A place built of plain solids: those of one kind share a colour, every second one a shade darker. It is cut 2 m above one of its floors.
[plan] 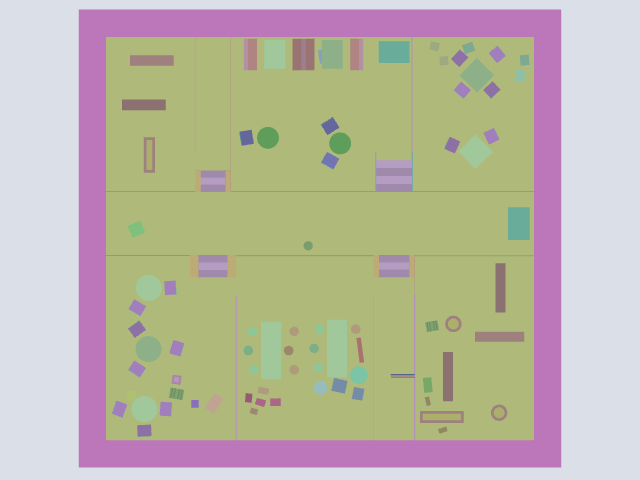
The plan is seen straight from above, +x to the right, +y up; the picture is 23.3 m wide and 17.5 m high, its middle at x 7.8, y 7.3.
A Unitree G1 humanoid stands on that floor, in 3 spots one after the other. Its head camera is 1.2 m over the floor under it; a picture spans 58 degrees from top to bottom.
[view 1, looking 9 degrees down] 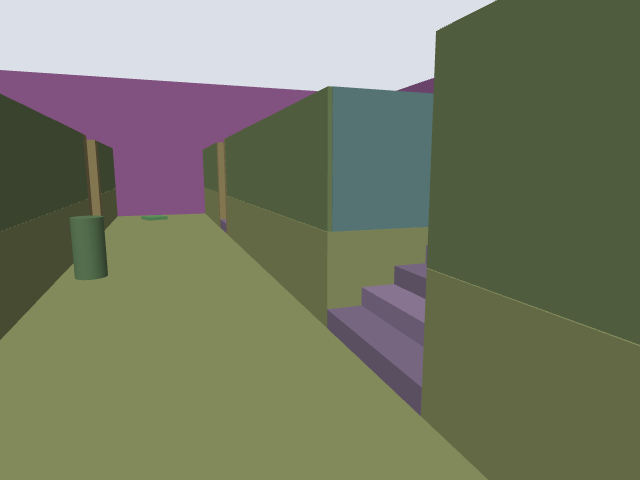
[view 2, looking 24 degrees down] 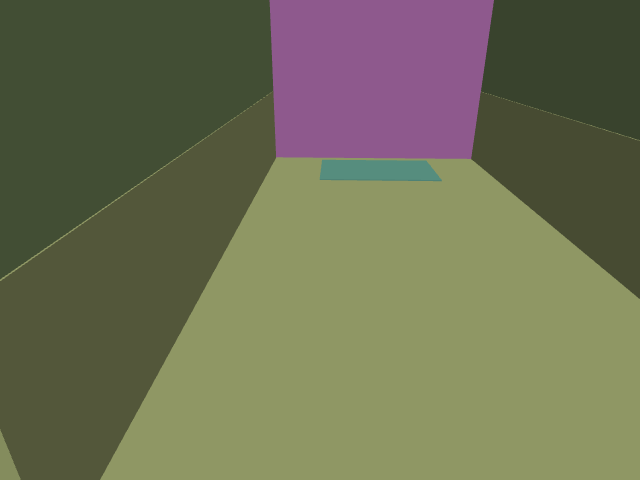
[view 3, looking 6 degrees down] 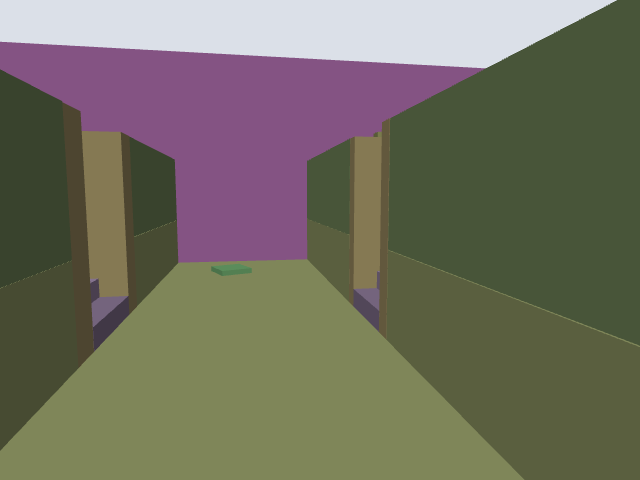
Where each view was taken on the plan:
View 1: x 12.85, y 7.90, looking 160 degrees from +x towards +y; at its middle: floor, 3.41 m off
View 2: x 10.50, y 8.35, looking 2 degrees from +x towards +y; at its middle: floor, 2.95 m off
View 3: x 7.90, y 7.90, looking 170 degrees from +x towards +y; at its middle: floor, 6.66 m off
